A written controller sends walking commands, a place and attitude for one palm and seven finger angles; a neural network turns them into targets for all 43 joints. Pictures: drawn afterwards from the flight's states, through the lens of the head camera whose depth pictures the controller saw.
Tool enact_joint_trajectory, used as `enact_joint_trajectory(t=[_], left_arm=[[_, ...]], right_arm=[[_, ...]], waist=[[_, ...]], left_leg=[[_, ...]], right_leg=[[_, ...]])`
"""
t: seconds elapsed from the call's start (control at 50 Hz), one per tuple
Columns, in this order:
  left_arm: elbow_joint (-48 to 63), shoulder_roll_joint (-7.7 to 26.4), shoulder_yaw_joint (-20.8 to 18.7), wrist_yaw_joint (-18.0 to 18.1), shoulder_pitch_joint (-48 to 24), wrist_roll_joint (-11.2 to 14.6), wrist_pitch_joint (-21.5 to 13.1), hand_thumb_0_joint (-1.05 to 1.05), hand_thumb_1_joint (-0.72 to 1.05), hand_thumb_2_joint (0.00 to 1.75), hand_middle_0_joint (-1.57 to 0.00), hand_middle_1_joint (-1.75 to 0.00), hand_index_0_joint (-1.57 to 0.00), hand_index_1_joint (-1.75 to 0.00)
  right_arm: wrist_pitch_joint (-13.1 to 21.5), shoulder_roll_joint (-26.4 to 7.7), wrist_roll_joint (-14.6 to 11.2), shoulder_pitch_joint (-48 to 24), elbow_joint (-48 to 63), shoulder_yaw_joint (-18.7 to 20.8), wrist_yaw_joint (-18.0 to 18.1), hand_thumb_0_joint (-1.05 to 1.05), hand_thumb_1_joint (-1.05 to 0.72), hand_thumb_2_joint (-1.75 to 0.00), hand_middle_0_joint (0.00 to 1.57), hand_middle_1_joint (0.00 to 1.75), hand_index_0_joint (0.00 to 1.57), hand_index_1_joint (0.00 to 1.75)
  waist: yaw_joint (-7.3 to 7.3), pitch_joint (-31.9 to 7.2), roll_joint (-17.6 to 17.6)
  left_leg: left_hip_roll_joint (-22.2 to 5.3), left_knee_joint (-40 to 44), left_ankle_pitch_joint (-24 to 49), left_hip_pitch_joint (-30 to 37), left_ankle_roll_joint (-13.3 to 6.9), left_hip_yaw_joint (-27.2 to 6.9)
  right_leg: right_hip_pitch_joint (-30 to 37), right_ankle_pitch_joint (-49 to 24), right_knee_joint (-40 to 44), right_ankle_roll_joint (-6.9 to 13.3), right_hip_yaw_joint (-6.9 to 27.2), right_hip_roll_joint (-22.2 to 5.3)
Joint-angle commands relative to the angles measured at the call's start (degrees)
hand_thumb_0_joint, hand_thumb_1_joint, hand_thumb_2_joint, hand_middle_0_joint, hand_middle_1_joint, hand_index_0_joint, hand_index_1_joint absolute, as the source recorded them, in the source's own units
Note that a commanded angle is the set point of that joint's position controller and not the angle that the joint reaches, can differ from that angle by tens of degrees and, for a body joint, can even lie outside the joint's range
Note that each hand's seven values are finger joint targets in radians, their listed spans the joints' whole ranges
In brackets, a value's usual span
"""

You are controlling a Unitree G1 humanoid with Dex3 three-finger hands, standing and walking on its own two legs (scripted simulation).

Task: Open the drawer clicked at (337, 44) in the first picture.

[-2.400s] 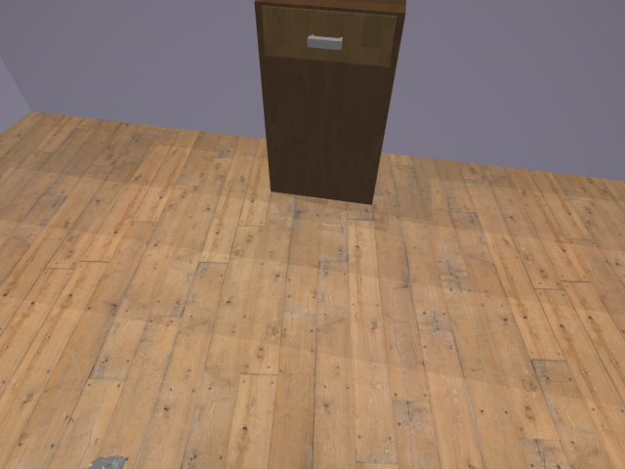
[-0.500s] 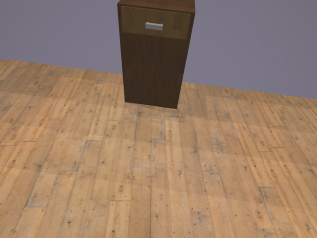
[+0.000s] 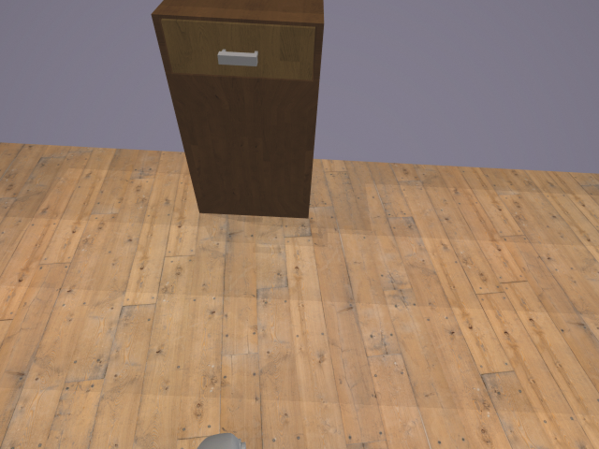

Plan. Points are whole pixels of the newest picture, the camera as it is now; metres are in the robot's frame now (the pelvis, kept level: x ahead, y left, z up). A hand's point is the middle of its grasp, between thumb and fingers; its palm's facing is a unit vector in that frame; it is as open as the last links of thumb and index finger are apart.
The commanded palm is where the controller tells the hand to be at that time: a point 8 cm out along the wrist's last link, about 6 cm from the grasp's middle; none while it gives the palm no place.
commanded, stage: walk to a spot facing it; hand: left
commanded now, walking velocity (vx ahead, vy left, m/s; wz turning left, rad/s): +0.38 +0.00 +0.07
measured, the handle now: (239, 55) +1.19 +0.19 -0.01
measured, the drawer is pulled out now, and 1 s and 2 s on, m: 0.00 0.00 0.00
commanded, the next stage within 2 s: take the last steps up to it in 0.52 s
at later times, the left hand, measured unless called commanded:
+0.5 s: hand (156, 414) +0.21 +0.23 -0.16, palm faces +0.03 -0.99 -0.14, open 7.4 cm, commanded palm none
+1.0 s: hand (216, 281) +0.46 +0.17 -0.16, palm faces -0.01 -0.98 -0.21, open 7.1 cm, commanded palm none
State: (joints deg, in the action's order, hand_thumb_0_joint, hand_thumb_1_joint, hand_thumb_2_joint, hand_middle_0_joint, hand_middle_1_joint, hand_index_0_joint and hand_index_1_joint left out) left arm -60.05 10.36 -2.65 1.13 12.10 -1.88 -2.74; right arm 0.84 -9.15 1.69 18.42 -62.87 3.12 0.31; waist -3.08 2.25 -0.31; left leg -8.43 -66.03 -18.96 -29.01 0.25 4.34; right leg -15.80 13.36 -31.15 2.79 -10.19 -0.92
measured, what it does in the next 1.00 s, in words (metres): walks ahead: left foot, then right foot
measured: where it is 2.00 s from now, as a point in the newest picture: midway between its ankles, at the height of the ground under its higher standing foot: (293, 328)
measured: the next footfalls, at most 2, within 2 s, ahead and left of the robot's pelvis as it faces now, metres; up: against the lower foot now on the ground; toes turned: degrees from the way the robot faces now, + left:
left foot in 0.20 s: +0.20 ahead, +0.13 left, +0.00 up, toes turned +12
right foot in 0.74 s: +0.44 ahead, -0.11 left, +0.00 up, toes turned -14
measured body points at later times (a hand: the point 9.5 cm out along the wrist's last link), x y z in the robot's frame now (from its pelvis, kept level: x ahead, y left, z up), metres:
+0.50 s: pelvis +0.20 +0.05 +0.02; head +0.21 +0.08 +0.47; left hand +0.21 +0.28 -0.15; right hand +0.16 -0.17 -0.13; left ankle +0.16 +0.12 -0.73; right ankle +0.26 -0.10 -0.64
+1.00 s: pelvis +0.39 -0.01 +0.01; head +0.39 -0.01 +0.46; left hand +0.46 +0.22 -0.14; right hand +0.40 -0.24 -0.15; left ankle +0.44 +0.13 -0.68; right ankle +0.40 -0.10 -0.73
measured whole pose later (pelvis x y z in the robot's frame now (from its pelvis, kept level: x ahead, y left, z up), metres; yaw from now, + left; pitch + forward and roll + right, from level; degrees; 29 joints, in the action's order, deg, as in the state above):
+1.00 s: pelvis +0.39 -0.01 +0.01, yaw -2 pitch -1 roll -1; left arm -60.6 9.5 -2.8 1.2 12.8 -1.7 -3.8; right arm 0.3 -8.8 1.8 15.4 -61.4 3.4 0.4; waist -1.8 0.6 -1.5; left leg -8.6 -55.3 -15.7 -29.4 1.8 5.0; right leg -11.7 12.8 -25.7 2.9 -12.2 -1.2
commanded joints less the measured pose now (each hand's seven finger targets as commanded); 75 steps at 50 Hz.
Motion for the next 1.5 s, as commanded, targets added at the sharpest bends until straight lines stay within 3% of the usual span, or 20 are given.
enact_joint_trajectory(t=[0.0,0.14,0.16,0.18,0.2,0.22,0.34,0.6,0.66,0.68,0.7,0.72,0.76,0.86,1.04,1.12,1.16,1.18,1.3,1.48], left_arm=[[1.47,7.51,-1.45,-0.47,3.22,0.06,-1.23,0.00,0.90,0.90,-0.20,-0.30,-0.20,-0.30],[0.76,7.69,-1.77,-1.00,6.90,0.35,-0.51,0.00,0.90,0.90,-0.20,-0.30,-0.20,-0.30],[1.23,6.16,-1.35,-1.26,7.13,0.48,-0.37,0.00,0.90,0.90,-0.20,-0.30,-0.20,-0.30],[2.66,2.43,-0.88,-1.75,6.99,0.88,-0.45,0.00,0.90,0.90,-0.20,-0.30,-0.20,-0.30],[5.20,2.40,-0.66,-1.68,3.39,0.51,-0.58,0.00,0.90,0.90,-0.20,-0.30,-0.20,-0.30],[4.86,3.82,-1.15,-1.53,1.66,0.25,-0.47,0.00,0.90,0.90,-0.20,-0.30,-0.20,-0.30],[0.32,0.61,-1.52,-2.35,7.71,-0.29,1.41,0.00,0.90,0.90,-0.20,-0.30,-0.20,-0.30],[4.58,-0.64,-0.83,-2.61,-6.94,0.30,1.63,0.00,0.90,0.90,-0.20,-0.30,-0.20,-0.30],[0.86,1.55,-1.16,-2.07,5.10,0.06,0.31,0.00,0.90,0.90,-0.20,-0.30,-0.20,-0.30],[-1.41,4.67,-1.93,-1.69,12.65,-0.15,-0.44,0.00,0.90,0.90,-0.20,-0.30,-0.20,-0.30],[-2.93,10.50,-3.51,-0.84,18.41,-0.20,-1.18,0.00,0.90,0.90,-0.20,-0.30,-0.20,-0.30],[-3.67,14.16,-3.76,-0.72,21.71,0.93,-1.12,0.00,0.90,0.90,-0.20,-0.30,-0.20,-0.30],[-1.10,11.73,-3.30,-0.27,12.45,1.14,-0.70,0.00,0.90,0.90,-0.20,-0.30,-0.20,-0.30],[1.05,3.10,-1.23,0.24,3.68,0.19,-1.38,0.00,0.90,0.90,-0.20,-0.30,-0.20,-0.30],[-0.36,7.43,-1.75,-0.58,6.78,0.16,-1.25,0.00,0.90,0.90,-0.20,-0.30,-0.20,-0.30],[-0.53,6.59,-1.75,-0.76,6.77,0.52,-0.21,0.00,0.90,0.90,-0.20,-0.30,-0.20,-0.30],[2.50,1.61,-0.83,-1.51,5.27,1.00,-0.19,0.00,0.90,0.90,-0.20,-0.30,-0.20,-0.30],[3.50,3.52,-0.76,-1.10,2.51,0.31,0.05,0.00,0.90,0.90,-0.20,-0.30,-0.20,-0.30],[-0.24,0.85,-0.80,-1.88,6.80,0.29,1.04,0.00,0.90,0.90,-0.20,-0.30,-0.20,-0.30],[2.76,-0.31,-0.54,-1.48,0.09,0.44,1.54,0.00,0.90,0.90,-0.20,-0.30,-0.20,-0.30]], right_arm=[[0.14,0.21,-0.19,4.30,3.12,0.34,-1.47,0.00,-0.90,-0.90,0.20,0.30,0.20,0.30],[2.20,-3.02,-0.39,1.57,5.45,1.04,-1.72,0.00,-0.90,-0.90,0.20,0.30,0.20,0.30],[2.48,-5.66,-0.19,6.30,4.09,1.51,-1.21,0.00,-0.90,-0.90,0.20,0.30,0.20,0.30],[2.92,-11.20,0.46,12.96,2.80,2.92,-0.66,0.00,-0.90,-0.90,0.20,0.30,0.20,0.30],[2.90,-13.65,0.66,17.13,1.76,3.26,-0.05,0.00,-0.90,-0.90,0.20,0.30,0.20,0.30],[2.76,-11.60,0.23,14.15,1.80,2.52,0.71,0.00,-0.90,-0.90,0.20,0.30,0.20,0.30],[5.03,-4.07,-0.69,4.97,3.10,0.45,1.33,0.00,-0.90,-0.90,0.20,0.30,0.20,0.30],[3.75,-4.34,0.01,12.68,-3.07,0.29,1.66,0.00,-0.90,-0.90,0.20,0.30,0.20,0.30],[3.34,-5.98,-0.48,10.79,-3.43,0.39,1.62,0.00,-0.90,-0.90,0.20,0.30,0.20,0.30],[3.42,-5.83,-0.97,10.02,-3.07,0.42,1.14,0.00,-0.90,-0.90,0.20,0.30,0.20,0.30],[3.64,-2.18,-1.72,12.26,-2.18,-0.07,0.66,0.00,-0.90,-0.90,0.20,0.30,0.20,0.30],[3.44,-0.74,-1.83,11.86,-0.68,-0.35,1.00,0.00,-0.90,-0.90,0.20,0.30,0.20,0.30],[2.31,-0.80,-1.42,6.12,0.69,0.33,0.95,0.00,-0.90,-0.90,0.20,0.30,0.20,0.30],[-0.17,1.54,-0.05,8.20,-0.44,0.14,-0.09,0.00,-0.90,-0.90,0.20,0.30,0.20,0.30],[0.84,-1.06,-0.35,-4.00,5.72,0.27,-1.94,0.00,-0.90,-0.90,0.20,0.30,0.20,0.30],[1.74,-4.36,-0.20,2.93,4.13,0.58,-1.52,0.00,-0.90,-0.90,0.20,0.30,0.20,0.30],[2.08,-13.59,0.57,14.31,1.93,2.45,-0.26,0.00,-0.90,-0.90,0.20,0.30,0.20,0.30],[1.87,-13.22,0.36,14.16,1.59,2.16,0.40,0.00,-0.90,-0.90,0.20,0.30,0.20,0.30],[3.76,-5.85,-0.62,3.14,3.50,-0.17,1.32,0.00,-0.90,-0.90,0.20,0.30,0.20,0.30],[2.47,-5.47,-0.25,6.16,-0.08,0.83,0.98,0.00,-0.90,-0.90,0.20,0.30,0.20,0.30]], waist=[[0.41,3.85,5.97],[0.10,4.32,0.22],[-1.95,2.82,-6.58],[-4.17,1.50,-19.55],[-5.26,1.10,-22.54],[-4.08,1.20,-16.04],[3.06,0.65,-4.97],[0.16,7.29,-7.08],[5.85,-0.50,-6.84],[9.37,-5.30,-3.51],[10.57,-11.76,7.96],[9.62,-14.21,11.65],[7.74,-6.92,7.90],[1.24,0.78,5.41],[4.02,3.96,6.32],[0.25,2.38,-2.01],[-3.32,-0.30,-22.56],[-3.55,-0.79,-19.83],[3.11,-0.28,-5.26],[1.76,3.49,-6.12]], left_leg=[[-1.17,13.52,4.67,4.23,0.96,0.76],[3.03,32.58,4.11,19.72,0.45,5.30],[1.20,37.53,-2.25,26.25,-0.54,1.05],[-10.47,48.29,-13.38,31.86,-4.96,-18.02],[-17.78,56.78,-16.84,32.67,-8.80,-31.96],[-18.24,57.73,-17.37,29.76,-9.62,-32.03],[-8.48,56.22,11.24,23.13,-5.12,-4.96],[-10.11,51.23,32.82,29.03,-6.91,6.28],[-8.01,35.73,46.46,28.96,-4.82,8.23],[-6.10,24.99,41.48,22.13,-3.21,8.88],[-0.72,8.46,16.20,7.36,-0.80,10.44],[5.79,-8.56,-15.47,-1.54,0.35,5.12],[1.33,-14.98,-9.31,-4.83,-0.19,-3.08],[-1.34,1.15,1.36,1.73,1.04,-1.72],[0.77,25.60,3.66,4.83,0.92,2.24],[2.75,37.65,4.00,23.18,0.34,4.08],[-15.38,53.91,-3.07,31.56,-8.09,-24.13],[-16.64,55.07,-5.93,30.29,-9.59,-26.76],[-8.81,55.85,12.19,21.20,-8.05,-7.28],[-8.66,53.91,10.79,19.40,-9.48,-4.05]], right_leg=[[-9.23,13.21,22.81,5.70,11.13,-14.75],[-7.85,16.03,14.12,3.97,8.98,-12.49],[-10.84,13.57,4.29,2.41,6.13,-8.94],[-19.42,13.70,-14.56,-0.68,0.60,-2.55],[-25.85,19.50,-29.73,-1.52,2.93,0.50],[-27.62,15.05,-38.24,-1.04,8.03,-2.45],[-21.48,-2.31,-36.86,-3.42,9.28,-6.31],[-17.31,-2.95,-8.15,-1.11,2.47,-3.63],[0.41,-4.51,-0.86,0.71,-1.07,0.85],[13.32,-10.01,1.15,1.58,1.29,-0.98],[27.78,-19.60,1.96,6.16,17.78,-15.71],[30.89,-33.59,7.58,12.43,32.98,-26.32],[15.56,-10.52,14.79,11.36,32.14,-25.57],[-3.77,-1.43,19.81,4.78,11.20,-16.99],[1.21,6.29,20.54,5.15,9.57,-17.83],[-5.53,9.94,8.88,1.86,4.26,-13.26],[-18.69,19.54,-21.75,-2.85,-2.51,-1.44],[-21.25,20.30,-31.44,-1.85,4.07,-3.13],[-16.24,3.34,-31.98,-3.63,7.27,-7.22],[-9.81,3.06,-9.72,-4.17,3.67,-5.58]])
